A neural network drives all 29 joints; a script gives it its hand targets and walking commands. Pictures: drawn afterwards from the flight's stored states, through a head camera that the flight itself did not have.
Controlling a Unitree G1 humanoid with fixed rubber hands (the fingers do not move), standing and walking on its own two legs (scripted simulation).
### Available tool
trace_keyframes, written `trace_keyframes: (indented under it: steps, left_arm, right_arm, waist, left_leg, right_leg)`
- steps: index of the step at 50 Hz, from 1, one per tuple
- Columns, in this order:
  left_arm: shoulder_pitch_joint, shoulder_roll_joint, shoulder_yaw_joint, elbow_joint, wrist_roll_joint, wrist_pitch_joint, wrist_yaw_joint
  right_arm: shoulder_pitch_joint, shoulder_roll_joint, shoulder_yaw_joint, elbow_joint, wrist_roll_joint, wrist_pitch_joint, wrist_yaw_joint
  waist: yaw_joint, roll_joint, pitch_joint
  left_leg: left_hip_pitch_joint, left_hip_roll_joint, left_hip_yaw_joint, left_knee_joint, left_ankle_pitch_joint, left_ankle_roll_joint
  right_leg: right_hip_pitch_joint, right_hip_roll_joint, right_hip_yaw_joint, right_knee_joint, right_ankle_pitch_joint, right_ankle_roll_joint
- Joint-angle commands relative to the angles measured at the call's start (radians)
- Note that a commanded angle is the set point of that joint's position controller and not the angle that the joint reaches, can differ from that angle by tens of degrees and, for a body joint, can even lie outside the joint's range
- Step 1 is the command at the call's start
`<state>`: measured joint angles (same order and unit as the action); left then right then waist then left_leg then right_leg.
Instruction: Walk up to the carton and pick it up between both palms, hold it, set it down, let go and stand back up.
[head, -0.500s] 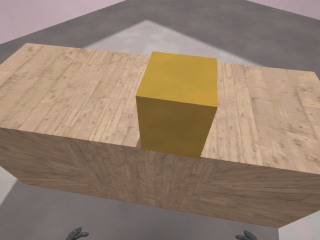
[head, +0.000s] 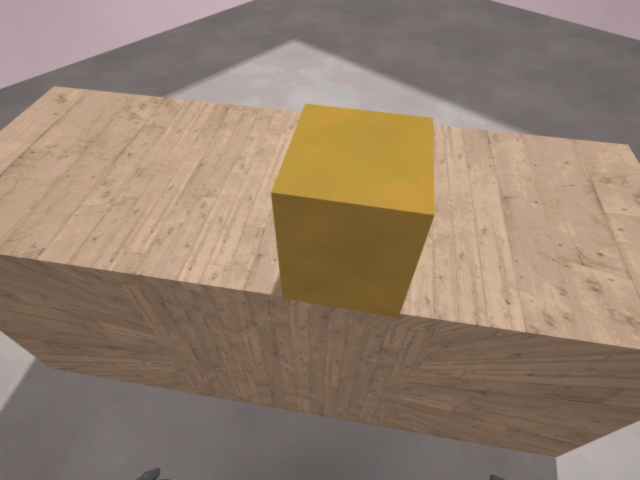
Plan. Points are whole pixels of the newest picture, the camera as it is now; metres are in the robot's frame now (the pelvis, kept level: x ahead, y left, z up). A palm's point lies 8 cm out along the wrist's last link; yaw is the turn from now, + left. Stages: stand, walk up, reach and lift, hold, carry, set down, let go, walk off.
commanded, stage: stand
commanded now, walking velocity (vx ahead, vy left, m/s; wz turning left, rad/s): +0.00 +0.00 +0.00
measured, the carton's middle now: (353, 213) +0.49 -0.04 +0.02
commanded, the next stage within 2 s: walk up in 0.48 s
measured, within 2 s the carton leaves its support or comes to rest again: neither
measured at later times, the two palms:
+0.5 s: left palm out of the picture +0.06 +0.25 -0.12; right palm out of the picture +0.06 -0.24 -0.12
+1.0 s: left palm out of the picture +0.04 +0.32 -0.13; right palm out of the picture +0.06 -0.21 -0.12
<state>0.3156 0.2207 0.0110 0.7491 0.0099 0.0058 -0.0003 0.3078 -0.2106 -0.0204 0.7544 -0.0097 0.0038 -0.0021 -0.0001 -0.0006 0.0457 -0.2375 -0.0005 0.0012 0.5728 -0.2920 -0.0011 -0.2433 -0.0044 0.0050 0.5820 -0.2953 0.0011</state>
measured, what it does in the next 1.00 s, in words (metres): shifts its weight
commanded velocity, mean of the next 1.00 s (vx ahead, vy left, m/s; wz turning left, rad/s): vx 0.00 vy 0.00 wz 0.00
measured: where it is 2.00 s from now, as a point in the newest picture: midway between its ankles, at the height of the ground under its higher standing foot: outside the picture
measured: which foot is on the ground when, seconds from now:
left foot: down 0.00-1.00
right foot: down 0.00-0.94, up 0.96-1.00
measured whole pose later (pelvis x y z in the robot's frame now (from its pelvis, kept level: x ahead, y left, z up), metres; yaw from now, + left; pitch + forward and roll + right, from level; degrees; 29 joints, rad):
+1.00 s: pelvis +0.03 +0.06 -0.01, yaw -4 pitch -3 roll +0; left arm 0.44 0.25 0.04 0.82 0.04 0.03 0.03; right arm 0.36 -0.25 -0.06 0.76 -0.04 -0.01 0.01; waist 0.01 -0.01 0.07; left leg -0.27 -0.01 0.11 0.67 -0.35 0.06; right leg -0.30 -0.02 0.09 0.80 -0.51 0.02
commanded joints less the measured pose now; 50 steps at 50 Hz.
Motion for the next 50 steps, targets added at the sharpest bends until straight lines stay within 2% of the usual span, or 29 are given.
trace_keyframes:
  steps: [1, 33, 34, 35, 36, 37, 38, 39, 41, 42, 43, 44, 45, 46, 47, 48, 49, 50]
  left_arm:
    - [0.010, 0.144, 0.044, -0.090, 0.000, -0.029, 0.008]
    - [0.023, 0.146, 0.030, -0.012, -0.007, -0.029, 0.022]
    - [0.164, 0.165, 0.062, -0.013, 0.031, -0.038, 0.027]
    - [0.185, 0.225, 0.080, 0.007, 0.036, -0.037, 0.034]
    - [0.187, 0.256, 0.089, 0.016, 0.039, -0.031, 0.040]
    - [0.158, 0.275, 0.096, 0.008, 0.046, -0.030, 0.048]
    - [0.145, 0.275, 0.101, -0.005, 0.052, -0.032, 0.053]
    - [0.132, 0.265, 0.098, -0.013, 0.056, -0.035, 0.055]
    - [0.103, 0.242, 0.088, -0.026, 0.056, -0.041, 0.048]
    - [0.078, 0.234, 0.085, -0.033, 0.052, -0.041, 0.044]
    - [0.037, 0.226, 0.081, -0.043, 0.045, -0.037, 0.039]
    - [-0.014, 0.207, 0.071, -0.060, 0.037, -0.032, 0.034]
    - [-0.017, 0.152, 0.054, -0.077, 0.031, -0.026, 0.029]
    - [0.016, 0.053, 0.021, -0.094, 0.017, -0.029, 0.024]
    - [0.060, 0.062, 0.030, -0.093, 0.017, -0.018, 0.040]
    - [0.089, 0.102, 0.044, -0.079, 0.026, -0.002, 0.047]
    - [0.102, 0.123, 0.047, -0.067, 0.032, 0.005, 0.051]
    - [0.102, 0.118, 0.046, -0.058, 0.029, 0.002, 0.053]
  right_arm:
    - [0.008, -0.151, -0.037, -0.095, 0.001, -0.028, -0.008]
    - [0.026, -0.150, -0.029, -0.012, 0.006, -0.026, -0.019]
    - [0.041, -0.190, -0.060, -0.030, -0.041, -0.014, -0.005]
    - [0.006, -0.152, -0.058, -0.048, -0.057, -0.005, 0.000]
    - [0.009, -0.134, -0.056, -0.061, -0.068, 0.001, 0.003]
    - [0.019, -0.126, -0.053, -0.069, -0.067, 0.006, 0.009]
    - [0.026, -0.130, -0.054, -0.075, -0.060, 0.007, 0.015]
    - [0.027, -0.128, -0.056, -0.083, -0.053, 0.004, 0.019]
    - [0.026, -0.135, -0.065, -0.097, -0.045, -0.010, 0.021]
    - [0.046, -0.132, -0.068, -0.097, -0.043, -0.015, 0.023]
    - [0.090, -0.129, -0.072, -0.090, -0.041, -0.021, 0.026]
    - [0.162, -0.134, -0.078, -0.071, -0.038, -0.028, 0.027]
    - [0.237, -0.171, -0.090, -0.048, -0.039, -0.035, 0.022]
    - [0.232, -0.248, -0.093, -0.040, -0.039, -0.043, 0.007]
    - [0.139, -0.277, -0.096, -0.069, -0.027, -0.033, -0.010]
    - [0.097, -0.283, -0.095, -0.070, -0.022, -0.022, -0.017]
    - [0.082, -0.240, -0.079, -0.077, -0.021, -0.021, -0.015]
    - [0.096, -0.217, -0.064, -0.079, -0.025, -0.021, -0.017]
  waist:
    - [0.000, 0.000, -0.010]
    - [0.000, 0.000, 0.000]
    - [0.027, 0.047, -0.038]
    - [0.040, -0.029, 0.031]
    - [0.044, -0.079, 0.072]
    - [0.038, -0.105, 0.114]
    - [0.041, -0.111, 0.142]
    - [0.037, -0.127, 0.159]
    - [0.024, -0.151, 0.137]
    - [0.006, -0.160, 0.111]
    - [-0.025, -0.163, 0.077]
    - [-0.072, -0.147, 0.038]
    - [-0.110, -0.039, 0.002]
    - [-0.099, 0.174, -0.018]
    - [-0.066, 0.115, 0.030]
    - [-0.040, 0.114, 0.070]
    - [-0.028, 0.092, 0.104]
    - [-0.037, 0.090, 0.115]
  left_leg:
    - [-0.018, 0.079, -0.101, -0.135, 0.074, 0.032]
    - [0.010, 0.084, -0.096, -0.161, 0.118, 0.024]
    - [-0.021, 0.020, -0.007, -0.031, -0.190, 0.034]
    - [-0.154, -0.015, 0.029, 0.076, -0.242, 0.015]
    - [-0.234, -0.010, 0.040, 0.137, -0.253, 0.004]
    - [-0.293, 0.031, 0.017, 0.202, -0.248, 0.005]
    - [-0.328, 0.056, 0.001, 0.239, -0.240, 0.004]
    - [-0.336, 0.076, -0.015, 0.237, -0.215, 0.004]
    - [-0.279, 0.089, -0.026, 0.184, -0.153, 0.006]
    - [-0.209, 0.088, -0.018, 0.131, -0.115, 0.011]
    - [-0.093, 0.080, -0.001, 0.052, -0.054, 0.022]
    - [0.080, 0.060, 0.015, -0.047, 0.014, 0.037]
    - [0.234, 0.076, -0.050, -0.150, 0.011, 0.051]
    - [0.244, 0.277, -0.352, -0.314, -0.061, 0.095]
    - [0.084, 0.376, -0.442, -0.364, -0.194, 0.133]
    - [0.001, 0.411, -0.470, -0.356, -0.178, 0.194]
    - [0.015, 0.392, -0.419, -0.333, -0.035, 0.201]
    - [0.058, 0.357, -0.323, -0.286, 0.185, 0.197]
  right_leg:
    - [-0.023, -0.075, 0.095, -0.140, 0.078, -0.029]
    - [0.001, -0.081, 0.099, -0.171, 0.123, -0.026]
    - [0.050, -0.106, 0.205, -0.197, -0.188, -0.081]
    - [0.059, -0.190, 0.346, -0.282, -0.349, -0.139]
    - [0.056, -0.273, 0.462, -0.347, -0.460, -0.188]
    - [0.035, -0.329, 0.525, -0.367, -0.482, -0.230]
    - [0.015, -0.348, 0.548, -0.375, -0.455, -0.254]
    - [0.001, -0.344, 0.538, -0.369, -0.401, -0.258]
    - [-0.022, -0.308, 0.485, -0.330, -0.280, -0.235]
    - [-0.049, -0.280, 0.438, -0.296, -0.237, -0.211]
    - [-0.105, -0.239, 0.373, -0.246, -0.212, -0.177]
    - [-0.206, -0.176, 0.286, -0.164, -0.205, -0.129]
    - [-0.315, -0.076, 0.176, -0.011, -0.227, -0.067]
    - [-0.381, 0.060, 0.034, 0.249, -0.207, 0.017]
    - [-0.322, 0.036, 0.043, 0.310, -0.328, 0.031]
    - [-0.280, -0.009, 0.065, 0.377, -0.341, 0.024]
    - [-0.289, -0.022, 0.079, 0.406, -0.316, 0.023]
    - [-0.303, -0.025, 0.079, 0.409, -0.299, 0.023]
